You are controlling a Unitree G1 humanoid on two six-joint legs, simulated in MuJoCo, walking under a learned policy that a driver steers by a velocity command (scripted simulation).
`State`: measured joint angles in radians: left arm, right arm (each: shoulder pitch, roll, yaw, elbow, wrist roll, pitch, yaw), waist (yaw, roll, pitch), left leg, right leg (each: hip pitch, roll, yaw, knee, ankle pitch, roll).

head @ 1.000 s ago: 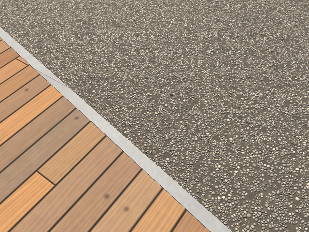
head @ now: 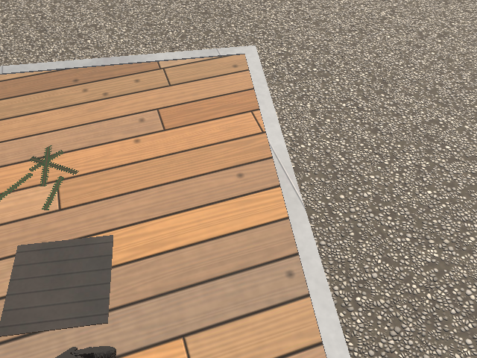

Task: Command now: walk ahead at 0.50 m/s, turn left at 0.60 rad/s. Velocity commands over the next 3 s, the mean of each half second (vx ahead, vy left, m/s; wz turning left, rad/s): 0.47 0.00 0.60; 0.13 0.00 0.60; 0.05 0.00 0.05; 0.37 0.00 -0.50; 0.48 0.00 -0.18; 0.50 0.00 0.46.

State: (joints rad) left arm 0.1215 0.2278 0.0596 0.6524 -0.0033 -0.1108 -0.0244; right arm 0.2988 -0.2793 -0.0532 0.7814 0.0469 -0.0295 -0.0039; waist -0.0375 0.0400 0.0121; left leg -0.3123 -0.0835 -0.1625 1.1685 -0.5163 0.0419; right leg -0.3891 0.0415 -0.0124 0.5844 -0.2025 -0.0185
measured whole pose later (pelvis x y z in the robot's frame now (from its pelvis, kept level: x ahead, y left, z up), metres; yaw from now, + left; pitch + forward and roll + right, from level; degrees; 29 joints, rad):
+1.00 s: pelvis +0.39 +0.15 +0.01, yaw +37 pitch +1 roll -1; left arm 0.07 0.27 0.04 0.64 0.03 -0.04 0.00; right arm 0.18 -0.31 -0.05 0.61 0.00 0.06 -0.03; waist -0.03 0.02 0.03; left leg -0.38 -0.16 -0.17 0.99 -0.57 0.00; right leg -0.38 0.02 0.00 0.54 -0.18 -0.02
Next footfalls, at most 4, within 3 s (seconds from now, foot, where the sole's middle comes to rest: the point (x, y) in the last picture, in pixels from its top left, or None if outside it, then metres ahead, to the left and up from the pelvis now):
0.42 left None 0.33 0.22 -0.76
0.92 right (201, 351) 0.53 0.12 -0.76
1.26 left None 0.33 0.31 -0.76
1.66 right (190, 346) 0.55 0.15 -0.76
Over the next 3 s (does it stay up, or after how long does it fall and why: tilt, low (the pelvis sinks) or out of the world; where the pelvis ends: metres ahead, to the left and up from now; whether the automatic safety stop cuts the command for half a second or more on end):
stays up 1.12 0.41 0.01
